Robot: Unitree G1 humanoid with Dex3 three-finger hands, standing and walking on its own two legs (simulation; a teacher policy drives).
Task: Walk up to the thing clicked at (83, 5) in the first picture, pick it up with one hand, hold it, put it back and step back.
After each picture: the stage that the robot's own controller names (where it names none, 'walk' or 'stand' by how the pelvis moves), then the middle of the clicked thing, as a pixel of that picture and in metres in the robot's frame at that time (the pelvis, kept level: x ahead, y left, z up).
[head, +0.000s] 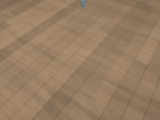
stand; (83, 3) +2.41 -0.05 -0.72
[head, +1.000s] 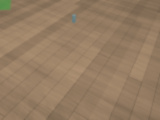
walk; (73, 18) +2.29 +0.04 -0.71
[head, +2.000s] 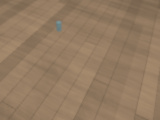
walk; (58, 26) +1.66 +0.21 -0.71
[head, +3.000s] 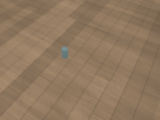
walk; (64, 52) +1.14 +0.18 -0.70
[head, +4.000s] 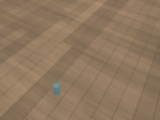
walk; (56, 89) +0.79 +0.17 -0.71
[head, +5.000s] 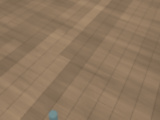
stand; (53, 117) +0.51 +0.18 -0.71
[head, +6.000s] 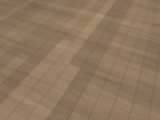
walk; out of the picture +0.51 +0.03 -0.70
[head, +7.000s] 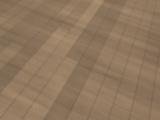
stand; out of the picture +0.39 +0.02 -0.70
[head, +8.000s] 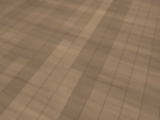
stand; out of the picture +0.37 +0.03 -0.72
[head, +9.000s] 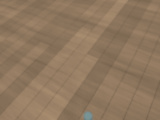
walk; (88, 118) +0.48 +0.05 -0.71
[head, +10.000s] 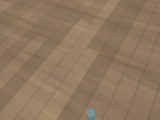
stand; (90, 115) +0.44 +0.00 -0.69
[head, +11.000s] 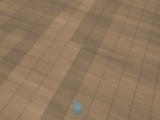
stand; (77, 108) +0.45 +0.01 -0.69
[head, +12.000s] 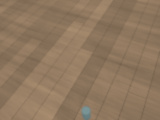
stand; (86, 113) +0.48 +0.03 -0.69
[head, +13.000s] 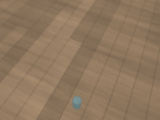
stand; (76, 102) +0.51 +0.02 -0.70
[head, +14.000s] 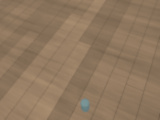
stand; (85, 105) +0.50 +0.02 -0.69
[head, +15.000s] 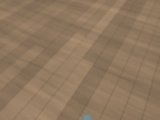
stand; out of the picture +0.50 -0.04 -0.71
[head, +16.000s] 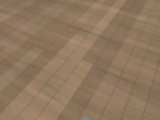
stand; out of the picture +0.49 -0.02 -0.73
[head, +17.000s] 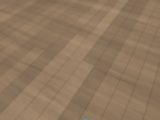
stand; out of the picture +0.48 -0.03 -0.73
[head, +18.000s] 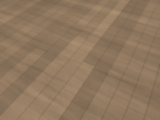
go down; out of the picture +0.48 -0.03 -0.73
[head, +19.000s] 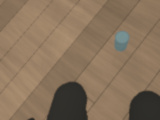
go down; (121, 41) +0.57 -0.07 -0.35
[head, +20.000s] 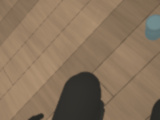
approach; (153, 28) +0.57 -0.11 -0.29
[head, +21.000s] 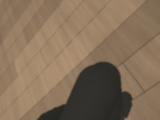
close in; out of the picture +0.57 -0.16 -0.25
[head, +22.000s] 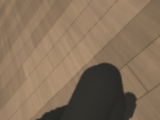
close in; out of the picture +0.58 -0.16 -0.27
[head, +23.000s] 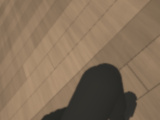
close in; out of the picture +0.58 -0.16 -0.28
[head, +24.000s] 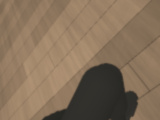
close in; out of the picture +0.57 -0.16 -0.28
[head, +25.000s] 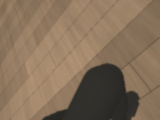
close in; out of the picture +0.57 -0.17 -0.28
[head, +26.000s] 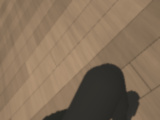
close in; out of the picture +0.57 -0.16 -0.29
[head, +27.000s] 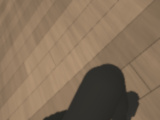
close in; out of the picture +0.57 -0.17 -0.28
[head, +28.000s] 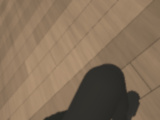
close in; out of the picture +0.57 -0.17 -0.28
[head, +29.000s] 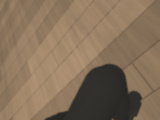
close in; out of the picture +0.57 -0.17 -0.29
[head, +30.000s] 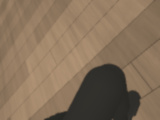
close in; out of the picture +0.57 -0.17 -0.29
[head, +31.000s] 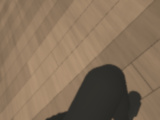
close in; out of the picture +0.57 -0.17 -0.29
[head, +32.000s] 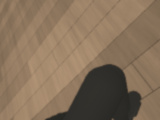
close in; out of the picture +0.57 -0.17 -0.29
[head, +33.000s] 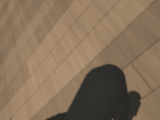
close in; out of the picture +0.57 -0.17 -0.29
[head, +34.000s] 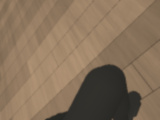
close in; out of the picture +0.57 -0.17 -0.29
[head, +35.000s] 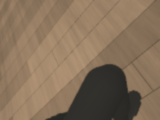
close in; out of the picture +0.57 -0.17 -0.29
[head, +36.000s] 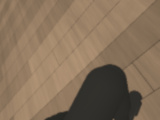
close in; out of the picture +0.57 -0.17 -0.29
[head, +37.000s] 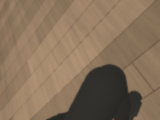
close in; out of the picture +0.57 -0.17 -0.29
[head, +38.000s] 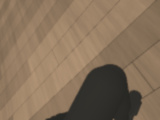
close in; out of the picture +0.57 -0.17 -0.29
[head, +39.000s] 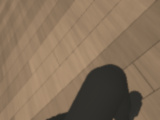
close in; out of the picture +0.57 -0.17 -0.29
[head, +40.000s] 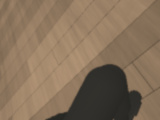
close in; out of the picture +0.57 -0.17 -0.29
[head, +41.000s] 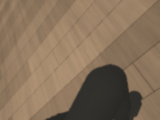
close in; out of the picture +0.58 -0.17 -0.29
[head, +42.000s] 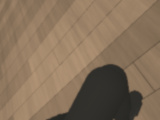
close in; out of the picture +0.57 -0.17 -0.29
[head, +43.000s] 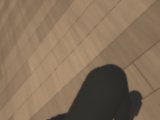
close in; out of the picture +0.57 -0.17 -0.29
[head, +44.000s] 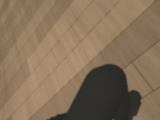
close in; out of the picture +0.57 -0.17 -0.29
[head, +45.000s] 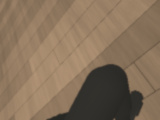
close in; out of the picture +0.57 -0.17 -0.29
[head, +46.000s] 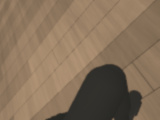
close in; out of the picture +0.57 -0.17 -0.29
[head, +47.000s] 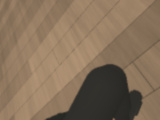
close in; out of the picture +0.57 -0.17 -0.29
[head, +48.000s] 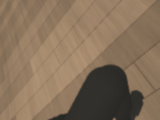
stand; out of the picture +0.57 -0.17 -0.29
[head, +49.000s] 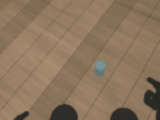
stand; (100, 68) +0.56 -0.05 -0.47
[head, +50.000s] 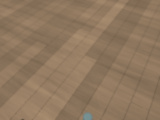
stand; out of the picture +0.50 -0.01 -0.66
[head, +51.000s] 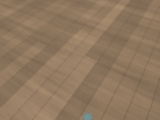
stand; out of the picture +0.50 -0.01 -0.65
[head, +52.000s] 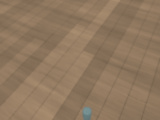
stand; (87, 113) +0.51 -0.01 -0.69
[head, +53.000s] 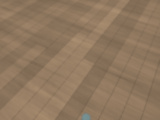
stand; out of the picture +0.51 -0.03 -0.72
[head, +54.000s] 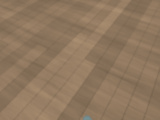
stand; out of the picture +0.49 -0.04 -0.73
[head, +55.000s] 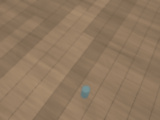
walk; (85, 92) +0.59 -0.08 -0.69
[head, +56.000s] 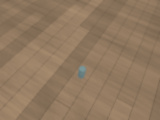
walk; (81, 72) +0.87 -0.05 -0.71
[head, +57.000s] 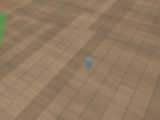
stand; (88, 62) +1.16 +0.00 -0.71
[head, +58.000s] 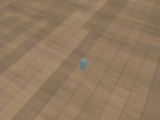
stand; (83, 63) +1.10 -0.02 -0.72
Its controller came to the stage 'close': no
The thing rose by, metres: 0.00
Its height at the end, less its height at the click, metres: +0.00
